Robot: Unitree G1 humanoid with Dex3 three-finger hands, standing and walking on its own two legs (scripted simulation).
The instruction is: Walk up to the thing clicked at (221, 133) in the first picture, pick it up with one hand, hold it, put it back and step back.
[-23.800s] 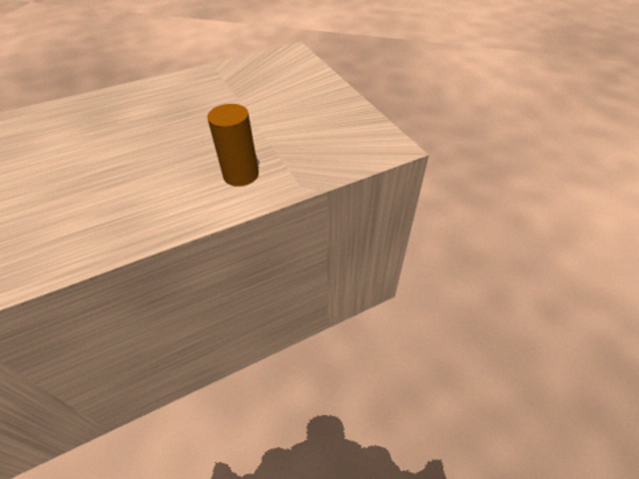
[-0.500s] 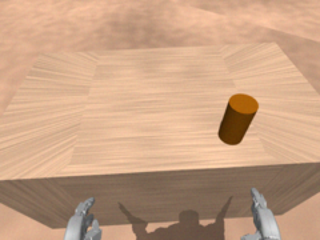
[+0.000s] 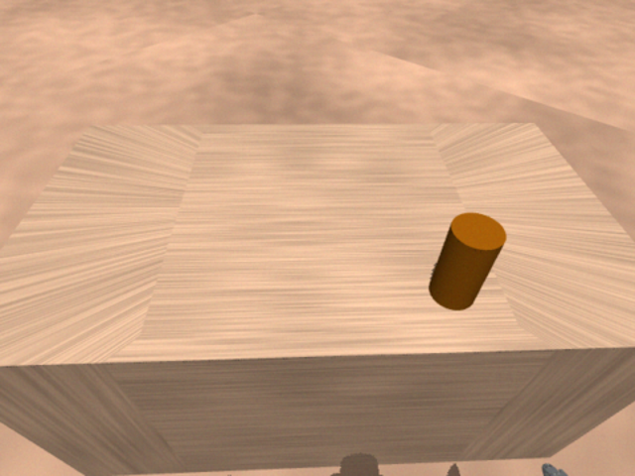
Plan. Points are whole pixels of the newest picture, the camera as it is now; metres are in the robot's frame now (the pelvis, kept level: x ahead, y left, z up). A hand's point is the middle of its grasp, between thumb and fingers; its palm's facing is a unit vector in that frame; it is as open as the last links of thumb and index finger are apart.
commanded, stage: home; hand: right
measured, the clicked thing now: (463, 263) +0.46 -0.23 -0.03
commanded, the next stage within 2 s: stand in 1.68 s
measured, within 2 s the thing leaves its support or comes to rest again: neither
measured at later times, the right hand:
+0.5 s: hand out of the picture +0.02 -0.26 -0.13, palm faces -0.04 +0.93 -0.37, open 17.5 cm
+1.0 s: hand out of the picture +0.07 -0.25 -0.13, palm faces -0.04 +0.93 -0.36, open 17.5 cm
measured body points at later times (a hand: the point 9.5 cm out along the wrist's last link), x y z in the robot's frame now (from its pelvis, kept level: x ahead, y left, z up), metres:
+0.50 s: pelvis -0.02 +0.00 +0.02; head -0.04 +0.02 +0.47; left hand +0.00 +0.31 -0.13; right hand +0.03 -0.30 -0.11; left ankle +0.04 +0.13 -0.72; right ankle -0.02 -0.14 -0.72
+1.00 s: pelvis +0.00 +0.00 +0.02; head -0.01 +0.01 +0.47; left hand +0.05 +0.31 -0.12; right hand +0.07 -0.30 -0.10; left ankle +0.04 +0.13 -0.72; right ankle -0.02 -0.14 -0.72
